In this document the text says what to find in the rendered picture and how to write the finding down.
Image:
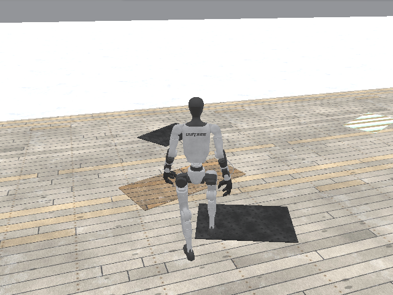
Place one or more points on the right robot foot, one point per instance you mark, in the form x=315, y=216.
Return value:
x=211, y=231

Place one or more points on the right robot hand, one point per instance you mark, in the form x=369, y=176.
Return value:
x=227, y=188

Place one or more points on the left robot hand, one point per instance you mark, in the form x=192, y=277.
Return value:
x=171, y=174

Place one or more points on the robot left upper arm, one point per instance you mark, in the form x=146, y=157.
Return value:
x=174, y=138

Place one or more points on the robot right upper arm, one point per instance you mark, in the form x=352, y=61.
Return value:
x=215, y=129

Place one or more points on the robot left forearm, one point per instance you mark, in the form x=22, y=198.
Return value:
x=168, y=163

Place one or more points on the robot left shin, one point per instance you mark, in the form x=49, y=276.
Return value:
x=187, y=231

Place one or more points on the robot right forearm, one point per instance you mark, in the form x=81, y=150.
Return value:
x=224, y=167

